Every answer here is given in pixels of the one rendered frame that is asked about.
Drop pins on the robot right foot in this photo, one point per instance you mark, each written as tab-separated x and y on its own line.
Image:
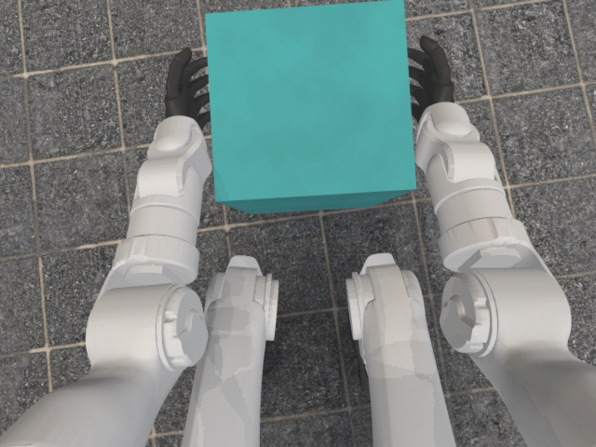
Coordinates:
363	377

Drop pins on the robot right upper arm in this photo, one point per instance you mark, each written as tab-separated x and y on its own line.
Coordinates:
514	323

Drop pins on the left robot forearm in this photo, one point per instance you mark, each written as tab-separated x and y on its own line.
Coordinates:
160	247

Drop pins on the right robot forearm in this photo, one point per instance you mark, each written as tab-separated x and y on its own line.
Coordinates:
476	225

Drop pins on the robot left hand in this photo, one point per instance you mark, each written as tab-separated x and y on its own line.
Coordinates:
181	92

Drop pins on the robot right hand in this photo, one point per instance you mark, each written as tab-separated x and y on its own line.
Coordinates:
435	81

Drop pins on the robot left upper arm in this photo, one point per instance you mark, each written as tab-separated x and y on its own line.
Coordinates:
140	339

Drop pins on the carton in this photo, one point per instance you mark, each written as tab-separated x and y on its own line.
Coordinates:
310	107

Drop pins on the robot right thigh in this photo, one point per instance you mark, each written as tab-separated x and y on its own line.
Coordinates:
408	406

